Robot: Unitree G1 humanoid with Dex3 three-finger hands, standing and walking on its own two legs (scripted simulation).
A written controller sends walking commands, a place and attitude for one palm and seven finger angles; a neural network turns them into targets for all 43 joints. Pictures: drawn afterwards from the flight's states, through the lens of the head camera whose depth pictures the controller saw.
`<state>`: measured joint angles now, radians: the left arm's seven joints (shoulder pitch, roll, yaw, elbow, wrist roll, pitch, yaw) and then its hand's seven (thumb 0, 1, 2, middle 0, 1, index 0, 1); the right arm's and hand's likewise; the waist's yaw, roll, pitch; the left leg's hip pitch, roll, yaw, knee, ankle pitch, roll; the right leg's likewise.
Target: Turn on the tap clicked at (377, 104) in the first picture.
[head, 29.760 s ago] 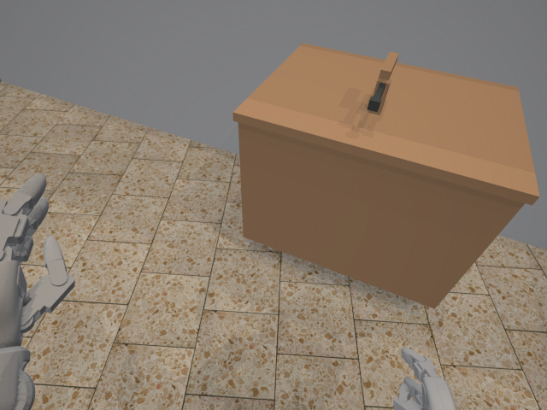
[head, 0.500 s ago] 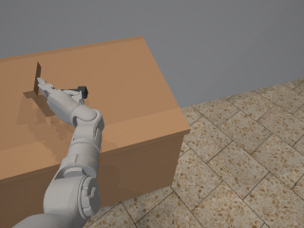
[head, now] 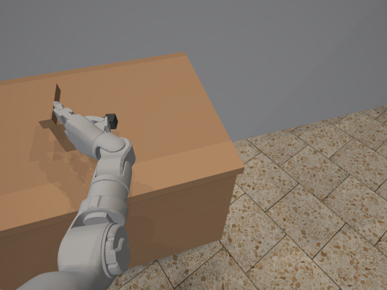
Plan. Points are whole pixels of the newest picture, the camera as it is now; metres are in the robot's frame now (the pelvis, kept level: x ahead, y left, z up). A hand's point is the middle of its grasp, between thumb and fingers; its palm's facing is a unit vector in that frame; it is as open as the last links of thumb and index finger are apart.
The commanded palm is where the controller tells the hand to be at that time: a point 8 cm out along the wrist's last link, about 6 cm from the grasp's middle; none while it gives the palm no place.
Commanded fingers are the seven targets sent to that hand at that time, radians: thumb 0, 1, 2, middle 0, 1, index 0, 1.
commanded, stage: lift the hand up off the lever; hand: left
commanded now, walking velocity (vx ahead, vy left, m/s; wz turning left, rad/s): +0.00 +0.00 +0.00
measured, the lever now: (110, 121) +0.51 +0.21 +0.05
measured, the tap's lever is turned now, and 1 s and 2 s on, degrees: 75 75 75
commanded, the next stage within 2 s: draw the hand back beside the body in 0.58 s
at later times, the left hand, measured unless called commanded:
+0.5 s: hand (96, 120) +0.43 +0.20 +0.13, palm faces +0.81 -0.58 -0.09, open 7.8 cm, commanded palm +0.38 +0.22 +0.14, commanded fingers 0.00 0.90 0.90 -0.15 -0.15 -0.15 -0.15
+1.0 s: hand (92, 141) +0.37 +0.20 +0.13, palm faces +0.32 -0.93 -0.16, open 7.8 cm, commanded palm +0.32 +0.23 +0.15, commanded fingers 0.00 0.90 0.90 -0.17 -0.20 -0.17 -0.20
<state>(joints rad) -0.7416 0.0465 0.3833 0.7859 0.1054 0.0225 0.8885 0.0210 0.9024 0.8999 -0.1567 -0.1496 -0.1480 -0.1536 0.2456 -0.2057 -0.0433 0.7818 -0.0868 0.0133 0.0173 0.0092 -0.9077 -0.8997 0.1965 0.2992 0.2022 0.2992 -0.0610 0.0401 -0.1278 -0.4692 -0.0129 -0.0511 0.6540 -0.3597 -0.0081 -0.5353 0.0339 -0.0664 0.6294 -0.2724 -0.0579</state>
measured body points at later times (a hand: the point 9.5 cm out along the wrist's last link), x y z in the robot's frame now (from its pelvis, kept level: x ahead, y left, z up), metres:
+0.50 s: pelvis +0.01 +0.00 +0.01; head +0.02 -0.01 +0.46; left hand +0.39 +0.23 +0.14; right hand +0.12 -0.24 -0.12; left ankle -0.03 +0.13 -0.72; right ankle +0.02 -0.08 -0.72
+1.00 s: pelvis +0.01 +0.00 +0.02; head -0.01 -0.01 +0.47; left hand +0.35 +0.24 +0.15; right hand +0.12 -0.24 -0.10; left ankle -0.03 +0.13 -0.72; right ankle +0.02 -0.08 -0.72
